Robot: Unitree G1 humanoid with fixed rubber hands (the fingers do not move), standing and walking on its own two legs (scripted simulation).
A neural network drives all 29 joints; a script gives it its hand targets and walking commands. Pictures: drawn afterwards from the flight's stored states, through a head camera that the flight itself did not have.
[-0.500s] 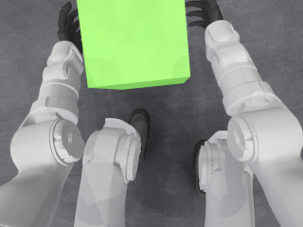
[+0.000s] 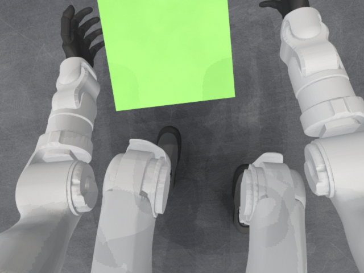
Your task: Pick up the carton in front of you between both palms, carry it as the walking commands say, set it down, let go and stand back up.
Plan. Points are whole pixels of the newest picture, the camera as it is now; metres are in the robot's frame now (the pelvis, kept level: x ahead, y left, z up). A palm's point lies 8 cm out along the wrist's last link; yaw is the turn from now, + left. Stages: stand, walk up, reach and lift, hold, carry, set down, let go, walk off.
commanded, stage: set down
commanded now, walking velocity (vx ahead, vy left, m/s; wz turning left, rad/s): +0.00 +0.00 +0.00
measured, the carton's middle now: (176, 56) +0.48 +0.11 -0.26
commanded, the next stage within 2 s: let go in 0.90 s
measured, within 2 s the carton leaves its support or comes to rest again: neither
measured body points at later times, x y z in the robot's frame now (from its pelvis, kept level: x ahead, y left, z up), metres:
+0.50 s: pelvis +0.02 +0.00 +0.11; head +0.34 +0.02 +0.43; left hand +0.46 +0.28 -0.01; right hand +0.58 -0.09 -0.01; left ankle +0.16 +0.13 -0.35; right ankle +0.08 -0.12 -0.35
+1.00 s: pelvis +0.05 +0.01 +0.24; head +0.32 +0.02 +0.60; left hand +0.45 +0.28 +0.14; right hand +0.57 -0.10 +0.14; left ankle +0.16 +0.13 -0.35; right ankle +0.08 -0.12 -0.35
